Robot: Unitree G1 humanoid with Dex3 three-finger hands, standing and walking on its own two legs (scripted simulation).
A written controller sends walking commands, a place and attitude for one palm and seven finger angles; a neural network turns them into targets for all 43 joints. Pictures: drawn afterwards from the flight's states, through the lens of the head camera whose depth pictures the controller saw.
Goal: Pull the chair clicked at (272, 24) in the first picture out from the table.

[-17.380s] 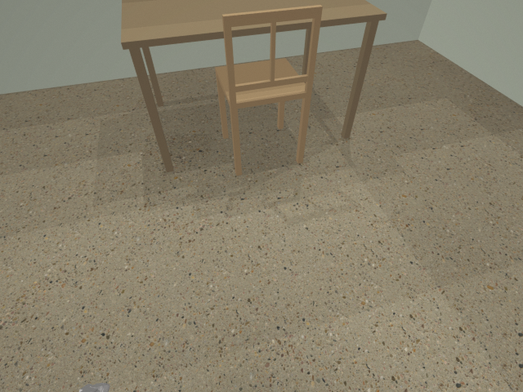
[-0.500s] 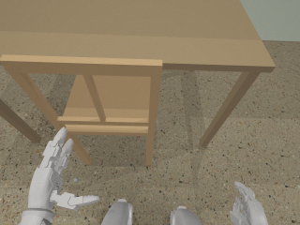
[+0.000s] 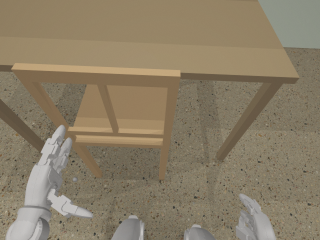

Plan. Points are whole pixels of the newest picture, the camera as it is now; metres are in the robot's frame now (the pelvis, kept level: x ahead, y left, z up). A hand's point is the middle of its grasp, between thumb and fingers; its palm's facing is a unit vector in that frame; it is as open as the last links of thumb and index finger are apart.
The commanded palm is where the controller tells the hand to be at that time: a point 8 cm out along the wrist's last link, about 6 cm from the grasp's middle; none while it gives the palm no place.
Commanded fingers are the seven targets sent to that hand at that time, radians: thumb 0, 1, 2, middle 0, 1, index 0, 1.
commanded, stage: raise the hand toward the chair's back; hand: left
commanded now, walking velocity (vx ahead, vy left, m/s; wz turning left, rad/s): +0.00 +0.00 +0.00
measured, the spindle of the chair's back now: (109, 110) +0.48 +0.19 -0.02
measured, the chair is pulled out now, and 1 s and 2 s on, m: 0.00 0.00 0.00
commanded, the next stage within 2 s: aim the fingers beside a spindle in 0.48 s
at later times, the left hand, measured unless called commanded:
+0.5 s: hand (78, 178) +0.24 +0.20 +0.04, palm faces +0.03 -1.00 -0.06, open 16.9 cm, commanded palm +0.22 +0.26 +0.05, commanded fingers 0.00 -0.50 0.30 -0.06 -0.08 -0.06 -0.08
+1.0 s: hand (90, 169) +0.27 +0.18 +0.03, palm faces +0.01 -1.00 -0.05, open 16.9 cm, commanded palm +0.25 +0.24 +0.03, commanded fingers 0.00 -0.50 0.30 -0.06 -0.08 -0.06 -0.08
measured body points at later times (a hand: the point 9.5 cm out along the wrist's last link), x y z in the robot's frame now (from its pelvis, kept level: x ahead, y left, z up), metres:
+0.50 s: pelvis +0.00 +0.00 +0.00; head +0.08 +0.01 +0.45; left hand +0.24 +0.25 +0.05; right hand +0.17 -0.25 -0.08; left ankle +0.03 +0.10 -0.66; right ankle +0.00 -0.12 -0.66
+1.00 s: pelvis +0.00 -0.01 -0.01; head +0.09 +0.00 +0.43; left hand +0.26 +0.24 +0.03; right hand +0.17 -0.25 -0.10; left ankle +0.03 +0.10 -0.66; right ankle +0.00 -0.12 -0.66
